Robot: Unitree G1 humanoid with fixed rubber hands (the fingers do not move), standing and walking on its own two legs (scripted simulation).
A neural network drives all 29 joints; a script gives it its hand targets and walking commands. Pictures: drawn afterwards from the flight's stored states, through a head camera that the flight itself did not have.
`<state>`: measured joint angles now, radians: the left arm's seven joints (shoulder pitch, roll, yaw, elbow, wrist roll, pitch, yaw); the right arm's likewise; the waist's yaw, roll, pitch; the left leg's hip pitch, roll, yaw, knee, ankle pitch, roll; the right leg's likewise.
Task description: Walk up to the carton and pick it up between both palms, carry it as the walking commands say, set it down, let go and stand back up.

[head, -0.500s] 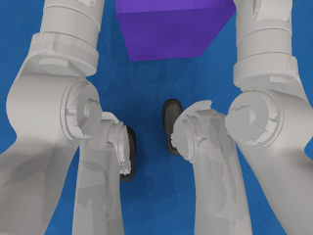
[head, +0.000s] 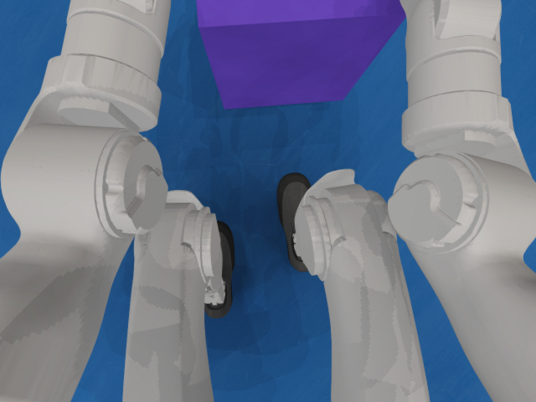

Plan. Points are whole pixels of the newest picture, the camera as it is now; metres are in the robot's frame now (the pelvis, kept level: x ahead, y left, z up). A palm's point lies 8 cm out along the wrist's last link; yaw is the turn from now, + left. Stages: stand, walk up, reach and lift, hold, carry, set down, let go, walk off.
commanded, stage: set down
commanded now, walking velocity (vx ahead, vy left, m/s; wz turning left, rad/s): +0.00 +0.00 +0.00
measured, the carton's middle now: (284, 4) +0.57 -0.08 -0.27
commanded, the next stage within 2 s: none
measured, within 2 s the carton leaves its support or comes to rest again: rests again in 1.92 s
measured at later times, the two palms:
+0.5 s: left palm out of the picture +0.61 +0.04 -0.09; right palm out of the picture +0.57 -0.19 -0.09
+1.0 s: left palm out of the picture +0.56 +0.15 -0.17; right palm out of the picture +0.56 -0.23 -0.09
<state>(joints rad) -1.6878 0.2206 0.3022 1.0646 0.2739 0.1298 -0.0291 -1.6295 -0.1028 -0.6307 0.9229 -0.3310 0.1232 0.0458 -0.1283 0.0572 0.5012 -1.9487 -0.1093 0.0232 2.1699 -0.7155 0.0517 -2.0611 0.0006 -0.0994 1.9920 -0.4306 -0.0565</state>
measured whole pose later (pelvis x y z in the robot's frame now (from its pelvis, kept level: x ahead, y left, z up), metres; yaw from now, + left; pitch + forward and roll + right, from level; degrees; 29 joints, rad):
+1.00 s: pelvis -0.01 +0.01 -0.04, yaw +0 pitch +24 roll -4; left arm -1.47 0.48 0.10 1.24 0.03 0.12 -0.03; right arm -1.63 -0.28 -0.45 1.11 -0.12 0.05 0.12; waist -0.16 0.10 0.52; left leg -1.99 -0.12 0.04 2.31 -0.73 0.05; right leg -2.09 0.00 -0.10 2.11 -0.44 -0.04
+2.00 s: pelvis +0.00 -0.01 +0.09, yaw +4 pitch +29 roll +1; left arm -1.54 0.49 -0.04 0.68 -0.12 0.48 0.07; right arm -1.42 -0.41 -0.30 0.62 0.21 0.46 -0.13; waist -0.14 0.01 0.52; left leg -1.73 -0.15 0.00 1.82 -0.60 0.03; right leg -1.83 0.01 -0.05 1.71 -0.39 -0.06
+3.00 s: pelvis +0.02 -0.03 +0.28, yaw +4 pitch +13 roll +3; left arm -0.57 0.27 0.06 0.22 -0.11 0.42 0.12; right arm -0.44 -0.37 -0.12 0.13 0.16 0.40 0.01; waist -0.08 -0.01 0.48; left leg -0.90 -0.13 -0.04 1.04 -0.37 0.01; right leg -1.00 0.02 -0.01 0.99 -0.22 -0.06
